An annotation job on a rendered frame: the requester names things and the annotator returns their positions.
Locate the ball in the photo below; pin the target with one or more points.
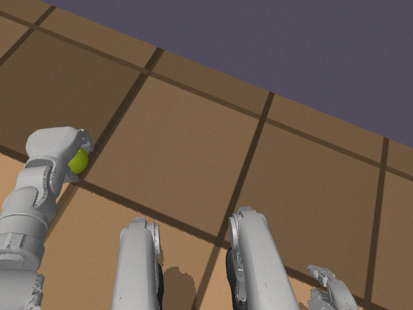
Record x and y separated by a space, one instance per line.
79 162

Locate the right robot foot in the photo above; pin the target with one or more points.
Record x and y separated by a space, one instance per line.
232 279

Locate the left robot arm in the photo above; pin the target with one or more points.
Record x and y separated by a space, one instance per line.
24 223

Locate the right robot hand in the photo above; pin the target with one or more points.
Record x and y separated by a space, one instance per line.
338 296

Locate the left robot hand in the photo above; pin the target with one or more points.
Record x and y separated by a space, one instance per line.
62 143

